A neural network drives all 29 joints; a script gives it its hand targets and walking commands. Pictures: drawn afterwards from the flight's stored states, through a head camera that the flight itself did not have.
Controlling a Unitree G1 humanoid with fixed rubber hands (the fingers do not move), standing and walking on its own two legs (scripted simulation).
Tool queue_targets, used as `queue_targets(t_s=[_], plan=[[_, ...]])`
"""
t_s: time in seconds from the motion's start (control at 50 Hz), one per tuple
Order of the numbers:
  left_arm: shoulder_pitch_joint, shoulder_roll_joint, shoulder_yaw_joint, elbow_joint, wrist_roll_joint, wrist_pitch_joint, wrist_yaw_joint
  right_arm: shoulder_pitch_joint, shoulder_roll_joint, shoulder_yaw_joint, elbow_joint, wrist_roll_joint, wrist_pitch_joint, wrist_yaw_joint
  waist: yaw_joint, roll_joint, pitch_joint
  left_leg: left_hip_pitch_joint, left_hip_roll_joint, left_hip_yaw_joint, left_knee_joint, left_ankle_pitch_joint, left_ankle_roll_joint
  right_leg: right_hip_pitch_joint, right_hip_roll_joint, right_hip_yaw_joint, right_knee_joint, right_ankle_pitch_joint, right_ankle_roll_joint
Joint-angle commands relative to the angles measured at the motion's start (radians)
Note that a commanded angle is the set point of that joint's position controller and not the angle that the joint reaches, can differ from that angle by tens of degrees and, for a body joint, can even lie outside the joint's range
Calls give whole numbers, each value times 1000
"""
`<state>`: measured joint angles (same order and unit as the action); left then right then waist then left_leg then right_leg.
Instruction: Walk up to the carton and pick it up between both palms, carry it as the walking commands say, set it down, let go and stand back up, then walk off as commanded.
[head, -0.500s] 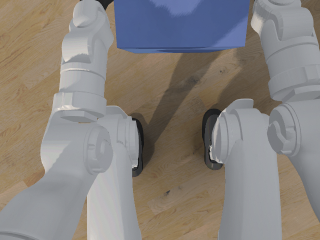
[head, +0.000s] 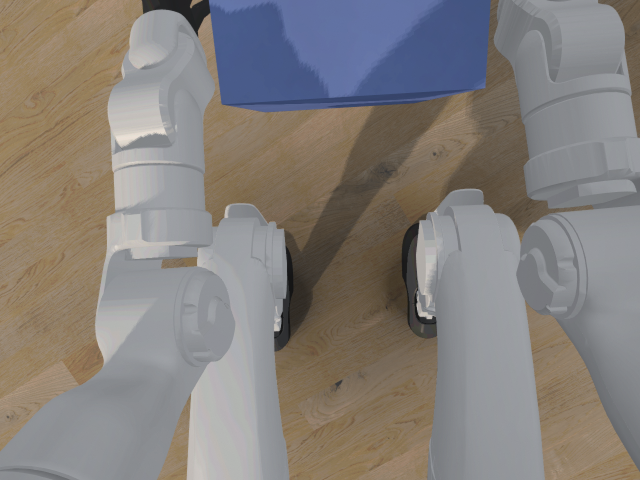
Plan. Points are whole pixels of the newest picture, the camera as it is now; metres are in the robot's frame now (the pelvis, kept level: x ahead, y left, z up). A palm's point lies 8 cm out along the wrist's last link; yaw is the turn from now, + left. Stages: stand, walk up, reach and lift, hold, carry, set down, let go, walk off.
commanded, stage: reach and lift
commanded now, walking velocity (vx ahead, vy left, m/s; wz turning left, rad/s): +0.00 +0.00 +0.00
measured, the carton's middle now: (340, 1) +0.56 -0.01 -0.15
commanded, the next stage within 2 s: none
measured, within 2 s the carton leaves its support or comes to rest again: neither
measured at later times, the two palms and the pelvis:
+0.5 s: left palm out of the picture +0.51 +0.12 +0.06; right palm out of the picture +0.51 -0.18 +0.04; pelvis +0.04 +0.00 +0.07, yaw +0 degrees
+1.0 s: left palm out of the picture +0.52 +0.12 +0.13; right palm out of the picture +0.51 -0.18 +0.11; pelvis +0.09 +0.00 +0.14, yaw +1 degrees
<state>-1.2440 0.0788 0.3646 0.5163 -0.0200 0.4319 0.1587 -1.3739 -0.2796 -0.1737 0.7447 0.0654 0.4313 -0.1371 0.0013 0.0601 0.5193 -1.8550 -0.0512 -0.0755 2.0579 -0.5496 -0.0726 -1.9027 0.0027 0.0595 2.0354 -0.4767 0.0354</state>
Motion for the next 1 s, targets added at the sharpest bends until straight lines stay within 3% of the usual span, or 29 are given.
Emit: queue_targets(t_s=[0.0, 0.02, 0.04, 0.08, 0.1, 0.12, 0.18, 0.22, 0.24, 0.3, 0.32, 0.34, 0.38, 0.46, 0.48, 0.5, 0.54, 0.56, 0.58, 0.6, 0.62, 0.72, 0.74, 0.76, 0.82, 0.86, 0.92, 0.96, 0.98], plan=[[-803, -1062, -570, 22, -66, -5, -345, -558, 1337, 266, -104, 11, -9, 299, -94, -112, -2157, 449, -122, 180, -356, -9, 58, 778, 141, -151, -346, 24, 2], [-788, -1070, -591, -17, -65, -11, -349, -566, 1354, 309, -159, 21, -14, 302, -73, -107, -2257, 483, -127, 186, -352, 52, 58, 835, 143, -143, -345, 80, 4], [-789, -1091, -574, 9, -63, -8, -352, -575, 1328, 301, -155, 14, -17, 306, -96, -103, -2224, 476, -129, 182, -346, 62, 52, 810, 144, -152, -340, 99, 2], [-753, -1086, -579, -43, -53, -12, -350, -502, 1390, 314, -149, 36, -11, 311, -49, -63, -2273, 536, -134, 186, -371, 115, 56, 852, 158, -135, -353, 152, 5], [-725, -1044, -491, 56, -11, -12, -353, -496, 1388, 276, -59, 11, -4, 316, -17, -112, -2071, 399, -125, 190, -373, 43, 63, 765, 149, -119, -371, 72, 9], [-727, -1113, -548, -54, -45, -30, -355, -474, 1426, 313, -153, 9, -10, 317, -63, -147, -2222, 495, -139, 180, -380, 133, 66, 864, 159, -130, -380, 166, 10], [-718, -1118, -572, -57, -45, -32, -355, -379, 1419, 271, -82, -12, -17, 320, -89, -94, -2145, 491, -140, 174, -403, 150, 52, 794, 167, -136, -383, 200, 0], [-640, -1137, -581, -70, -42, -45, -354, -388, 1446, 321, -180, 9, -33, 318, -53, -110, -2179, 525, -146, 180, -408, 225, 56, 853, 173, -125, -395, 278, 4], [-666, -1122, -533, 17, -23, -38, -354, -382, 1416, 264, -87, -26, -28, 317, -78, -111, -2011, 432, -143, 177, -423, 111, 57, 762, 171, -122, -417, 155, 0], [-540, -1126, -464, 103, 43, -41, -364, -382, 1435, 268, -87, -34, -44, 320, -18, -121, -1873, 367, -141, 176, -456, 81, 69, 758, 162, -104, -459, 133, 4], [-524, -1152, -451, 147, 37, -39, -369, -346, 1429, 235, -68, -67, -44, 318, -61, -135, -1795, 351, -144, 168, -480, 77, 71, 759, 162, -105, -490, 127, -1], [-497, -1173, -470, 127, 29, -41, -369, -439, 1420, 310, -211, -24, -56, 314, -15, -126, -1906, 403, -148, 177, -478, 115, 71, 835, 164, -92, -497, 160, 1], [-568, -1122, -418, 118, 44, -48, -371, -359, 1444, 224, -47, -68, -40, 317, -64, -176, -1712, 345, -142, 157, -512, 25, 82, 759, 161, -101, -531, 69, 5], [-413, -1128, -291, 278, 143, -45, -358, -279, 1420, 129, 46, -131, -47, 316, -31, -134, -1450, 319, -140, 159, -589, -41, 85, 688, 148, -100, -591, -16, -6], [-407, -1114, -287, 264, 151, -44, -355, -221, 1401, 103, 81, -142, -44, 316, -45, -88, -1425, 338, -132, 159, -601, -41, 80, 693, 149, -91, -596, -8, -14], [-373, -1107, -270, 283, 159, -45, -357, -212, 1404, 112, 71, -160, -42, 316, -50, -128, -1429, 348, -133, 152, -615, -23, 82, 728, 149, -83, -625, 15, -7], [-327, -1118, -258, 313, 176, -38, -359, -137, 1396, 67, 142, -189, -35, 321, -65, -78, -1415, 348, -136, 174, -651, -45, 63, 758, 149, -91, -654, 11, -16], [-351, -1099, -258, 270, 167, -48, -360, -96, 1422, 82, 134, -207, -26, 320, -77, -125, -1444, 373, -136, 160, -651, -27, 70, 792, 155, -81, -664, 28, -8], [-336, -1088, -247, 291, 177, -43, -367, -77, 1415, 62, 159, -209, -23, 322, -59, -107, -1420, 334, -133, 172, -667, -48, 67, 803, 156, -76, -674, 14, -11], [-279, -1103, -278, 296, 174, -45, -365, -98, 1453, 123, 77, -182, -30, 323, -11, -102, -1499, 384, -135, 172, -672, 17, 71, 867, 159, -62, -681, 77, -5], [-295, -1113, -280, 281, 158, -48, -367, -78, 1439, 98, 104, -195, -28, 326, -48, -121, -1484, 391, -133, 159, -690, 17, 68, 854, 159, -82, -686, 88, -5], [-350, -1194, -587, -79, -51, -109, -358, -219, 1492, 436, -332, -7, -78, 319, -21, -178, -2113, 606, -154, 155, -616, 390, 46, 1154, 168, -87, -612, 522, 17], [-352, -1192, -640, -110, -70, -105, -351, -179, 1464, 451, -350, -3, -83, 312, -54, -149, -2165, 650, -161, 147, -614, 425, 37, 1159, 176, -94, -600, 565, 14], [-353, -1157, -677, -175, -73, -109, -337, -115, 1480, 493, -350, 9, -81, 310, -27, -117, -2219, 713, -163, 150, -617, 471, 29, 1170, 183, -91, -578, 600, 16], [-168, -1143, -645, -67, -46, -89, -334, 140, 1474, 423, -173, -81, -49, 300, -68, -153, -1914, 623, -153, 135, -676, 381, 27, 1076, 170, -88, -647, 494, 16], [-44, -1183, -645, 6, -26, -72, -342, 178, 1475, 431, -183, -89, -46, 301, -78, -158, -1832, 614, -151, 133, -689, 367, 27, 1039, 160, -88, -680, 467, 20], [41, -1173, -563, 72, 22, -56, -346, 198, 1455, 394, -144, -99, -31, 311, -19, -118, -1619, 602, -137, 130, -767, 290, 32, 996, 157, -69, -746, 364, 7], [69, -1195, -534, 117, 35, -55, -352, 210, 1419, 351, -118, -141, -34, 309, -48, -154, -1523, 573, -135, 113, -797, 251, 29, 1021, 143, -48, -799, 351, -2], [106, -1135, -497, 176, 75, -41, -347, 255, 1431, 313, -55, -152, -22, 318, -8, -121, -1457, 556, -125, 117, -830, 208, 36, 975, 148, -61, -801, 288, 4]])
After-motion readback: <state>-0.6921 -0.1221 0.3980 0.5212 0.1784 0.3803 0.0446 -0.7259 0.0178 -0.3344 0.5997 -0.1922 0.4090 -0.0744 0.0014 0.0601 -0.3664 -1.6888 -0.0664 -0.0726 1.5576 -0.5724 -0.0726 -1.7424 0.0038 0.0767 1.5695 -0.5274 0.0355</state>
